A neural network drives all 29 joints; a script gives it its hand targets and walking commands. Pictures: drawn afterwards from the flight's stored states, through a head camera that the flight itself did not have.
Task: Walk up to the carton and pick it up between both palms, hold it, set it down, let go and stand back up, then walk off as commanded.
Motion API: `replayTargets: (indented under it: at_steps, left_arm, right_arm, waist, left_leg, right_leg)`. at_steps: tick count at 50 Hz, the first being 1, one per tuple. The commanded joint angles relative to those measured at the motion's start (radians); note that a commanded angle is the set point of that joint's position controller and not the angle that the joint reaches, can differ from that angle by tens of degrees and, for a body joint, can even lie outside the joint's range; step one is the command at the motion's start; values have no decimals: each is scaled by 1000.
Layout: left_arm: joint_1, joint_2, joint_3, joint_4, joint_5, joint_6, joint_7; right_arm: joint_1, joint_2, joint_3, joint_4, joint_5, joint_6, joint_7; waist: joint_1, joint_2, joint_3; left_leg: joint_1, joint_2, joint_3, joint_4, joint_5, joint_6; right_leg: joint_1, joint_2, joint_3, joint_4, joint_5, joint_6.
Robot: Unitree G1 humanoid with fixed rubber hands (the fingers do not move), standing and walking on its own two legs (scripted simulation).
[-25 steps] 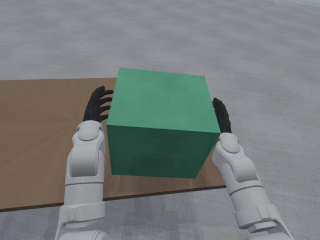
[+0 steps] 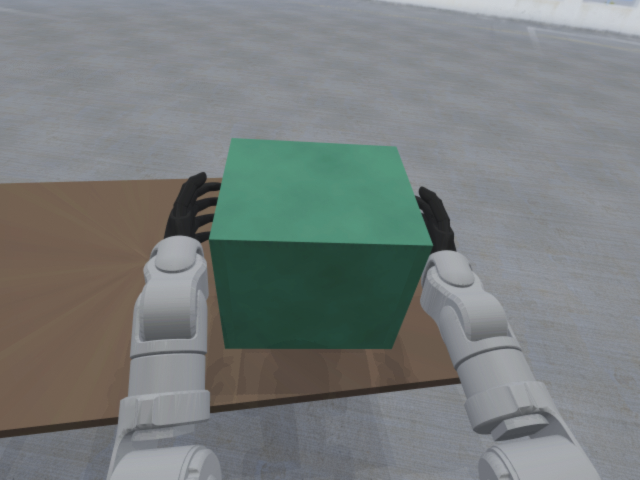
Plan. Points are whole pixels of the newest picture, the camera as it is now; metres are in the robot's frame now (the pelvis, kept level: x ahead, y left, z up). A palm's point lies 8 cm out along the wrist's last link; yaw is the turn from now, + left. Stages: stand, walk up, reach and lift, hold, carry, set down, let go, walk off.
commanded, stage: hold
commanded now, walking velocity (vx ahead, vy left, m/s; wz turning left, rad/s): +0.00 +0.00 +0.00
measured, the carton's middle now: (312, 245) +0.38 +0.01 +0.16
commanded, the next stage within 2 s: none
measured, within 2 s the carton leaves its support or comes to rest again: neither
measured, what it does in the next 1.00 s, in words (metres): stands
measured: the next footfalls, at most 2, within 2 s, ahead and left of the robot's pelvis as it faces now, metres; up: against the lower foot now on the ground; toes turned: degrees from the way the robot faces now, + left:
none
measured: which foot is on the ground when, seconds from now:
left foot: down 0.00-1.00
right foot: down 0.00-1.00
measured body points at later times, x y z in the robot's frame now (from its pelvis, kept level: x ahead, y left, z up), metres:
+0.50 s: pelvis +0.00 +0.00 +0.00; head -0.04 +0.02 +0.45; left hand +0.38 +0.16 +0.19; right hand +0.37 -0.14 +0.17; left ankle +0.06 +0.13 -0.75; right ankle -0.01 -0.12 -0.75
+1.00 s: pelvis +0.00 +0.00 +0.00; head -0.04 +0.02 +0.45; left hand +0.38 +0.15 +0.20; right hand +0.37 -0.15 +0.17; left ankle +0.06 +0.13 -0.75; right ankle -0.01 -0.12 -0.75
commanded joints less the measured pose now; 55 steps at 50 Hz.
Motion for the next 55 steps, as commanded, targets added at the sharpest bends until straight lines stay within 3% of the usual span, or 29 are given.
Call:
replayTargets:
  at_steps: [1, 4, 7, 8, 10, 11, 13, 16, 18, 19, 23, 24, 25, 26, 28, 31, 32, 34, 35, 37, 39, 40, 41, 43, 45, 46, 48, 51, 55]
  left_arm:
    - [-645, -585, -573, -193, -164, -56, -155]
    - [-696, -598, -603, -201, -185, -61, -155]
    - [-732, -583, -609, -233, -207, -62, -141]
    - [-680, -582, -601, -206, -212, -63, -136]
    - [-675, -568, -580, -152, -205, -60, -135]
    - [-708, -587, -594, -186, -205, -59, -131]
    - [-703, -564, -564, -142, -198, -57, -131]
    - [-633, -537, -475, -73, -140, -35, -145]
    - [-702, -559, -493, -89, -173, -45, -152]
    - [-680, -538, -467, -47, -149, -35, -153]
    - [-708, -569, -503, -94, -177, -50, -161]
    - [-734, -612, -561, -175, -198, -64, -150]
    - [-690, -599, -577, -164, -199, -57, -144]
    - [-647, -592, -563, -162, -192, -51, -148]
    - [-627, -590, -602, -216, -192, -42, -147]
    - [-624, -571, -553, -172, -151, -17, -150]
    - [-632, -570, -555, -175, -161, -18, -158]
    - [-630, -523, -532, -167, -143, -24, -166]
    - [-667, -583, -599, -245, -182, -33, -164]
    - [-661, -585, -613, -226, -189, -26, -155]
    - [-630, -596, -654, -297, -218, -34, -142]
    - [-619, -585, -657, -311, -237, -37, -141]
    - [-614, -569, -631, -257, -209, -34, -137]
    - [-615, -529, -561, -169, -181, -23, -150]
    - [-606, -517, -559, -262, -158, -24, -159]
    - [-620, -526, -563, -240, -165, -23, -161]
    - [-605, -542, -547, -194, -163, -10, -158]
    - [-650, -568, -554, -191, -167, -18, -169]
    - [-624, -584, -582, -210, -177, -30, -156]
  right_arm:
    - [-818, 592, 419, -370, 85, -66, 95]
    - [-839, 623, 415, -406, 79, -72, 94]
    - [-877, 630, 434, -458, 87, -69, 100]
    - [-932, 635, 468, -525, 86, -82, 98]
    - [-915, 635, 451, -465, 85, -65, 103]
    - [-970, 629, 464, -532, 94, -79, 105]
    - [-880, 605, 406, -390, 68, -54, 107]
    - [-871, 605, 415, -343, 69, -34, 109]
    - [-871, 610, 381, -335, 57, -41, 109]
    - [-892, 603, 369, -311, 61, -41, 112]
    - [-911, 631, 379, -354, 57, -59, 108]
    - [-917, 649, 405, -435, 83, -74, 104]
    - [-863, 633, 408, -387, 88, -58, 99]
    - [-895, 648, 445, -485, 87, -69, 95]
    - [-857, 617, 457, -507, 125, -58, 86]
    - [-849, 610, 432, -430, 123, -37, 83]
    - [-799, 593, 407, -382, 108, -23, 82]
    - [-795, 591, 416, -388, 93, -20, 90]
    - [-836, 617, 435, -474, 115, -42, 91]
    - [-845, 606, 434, -468, 122, -43, 86]
    - [-873, 611, 472, -614, 136, -53, 81]
    - [-848, 610, 494, -617, 127, -47, 76]
    - [-869, 592, 476, -579, 127, -39, 76]
    - [-846, 596, 444, -485, 93, -12, 76]
    - [-773, 597, 470, -478, 115, -14, 80]
    - [-750, 587, 449, -417, 105, -1, 83]
    - [-855, 607, 464, -490, 115, -18, 89]
    - [-859, 591, 398, -445, 105, -26, 91]
    - [-870, 607, 449, -512, 115, -44, 89]
  waist:
    - [-22, 100, -409]
    - [-34, 103, -413]
    - [-22, 111, -514]
    - [0, 75, -527]
    - [2, 63, -495]
    - [18, 77, -568]
    - [-10, 73, -461]
    - [35, 34, -410]
    - [-2, 47, -458]
    - [4, 49, -407]
    - [-9, 54, -476]
    - [-13, 83, -580]
    - [-30, 93, -490]
    - [-9, 69, -535]
    - [-22, 122, -578]
    - [-11, 125, -428]
    - [-38, 110, -382]
    - [-17, 89, -363]
    - [-19, 117, -482]
    - [-36, 137, -473]
    - [-26, 111, -581]
    - [-27, 84, -591]
    - [-13, 119, -511]
    - [-11, 57, -413]
    - [10, 79, -464]
    - [-11, 91, -423]
    - [18, 47, -443]
    - [-23, 73, -445]
    - [-9, 92, -506]
  left_leg:
    - [390, -65, 12, 11, 227, -20]
    - [372, -66, 12, 12, 192, -18]
    - [380, -64, 10, 12, 157, -6]
    - [374, -71, 9, 12, 159, 9]
    - [366, -62, 2, 13, 139, 5]
    - [388, -55, 3, 21, 154, -8]
    - [353, -55, 7, -7, 99, -1]
    - [305, -67, 26, -28, 40, 16]
    - [322, -65, 30, -22, 43, 13]
    - [310, -65, 26, -34, 24, 19]
    - [335, -64, 29, -4, 93, 11]
    - [395, -56, 19, 14, 200, -3]
    - [379, -61, 8, 21, 222, -8]
    - [400, -66, 6, 35, 273, -9]
    - [441, -61, -6, 62, 356, -30]
    - [361, -74, 10, 33, 233, -18]
    - [363, -68, 4, 12, 204, -13]
    - [334, -67, 18, -8, 135, 8]
    - [374, -65, 14, 28, 225, -12]
    - [384, -61, 5, 38, 253, -23]
    - [453, -56, -7, 68, 374, -34]
    - [443, -66, -7, 65, 364, -29]
    - [419, -65, -13, 50, 322, -29]
    - [343, -69, 6, 14, 164, -7]
    - [377, -74, 15, 4, 217, -4]
    - [380, -63, 5, 5, 210, -7]
    - [353, -67, 13, -5, 165, 1]
    - [372, -53, 10, 4, 199, -10]
    - [408, -57, 10, 27, 263, -19]
  right_leg:
    - [-150, 60, -25, -79, 182, 55]
    - [-174, 52, -26, -75, 172, 51]
    - [-155, 52, -21, -62, 167, 48]
    - [-149, 46, -19, -72, 167, 55]
    - [-175, 55, -19, -66, 145, 58]
    - [-177, 62, -31, -58, 139, 51]
    - [-189, 58, -27, -76, 80, 39]
    - [-161, 58, -20, -83, 31, 55]
    - [-167, 48, -24, -82, 38, 50]
    - [-178, 44, -13, -91, 24, 48]
    - [-140, 58, -24, -72, 101, 51]
    - [-116, 68, -28, -57, 188, 42]
    - [-138, 62, -22, -58, 209, 52]
    - [-110, 64, -22, -53, 273, 57]
    - [-98, 70, -23, -44, 327, 54]
    - [-124, 55, -19, -60, 232, 55]
    - [-132, 56, -19, -65, 183, 49]
    - [-143, 45, -10, -69, 138, 57]
    - [-120, 60, -22, -51, 200, 59]
    - [-129, 56, -18, -53, 221, 50]
    - [-116, 72, -17, -44, 334, 59]
    - [-86, 69, -19, -48, 333, 66]
    - [-141, 65, -20, -56, 311, 59]
    - [-133, 52, -13, -63, 213, 65]
    - [-93, 57, -20, -59, 238, 64]
    - [-114, 55, -16, -59, 228, 59]
    - [-127, 65, -17, -69, 173, 62]
    - [-134, 64, -27, -61, 182, 51]
    - [-121, 64, -25, -56, 257, 52]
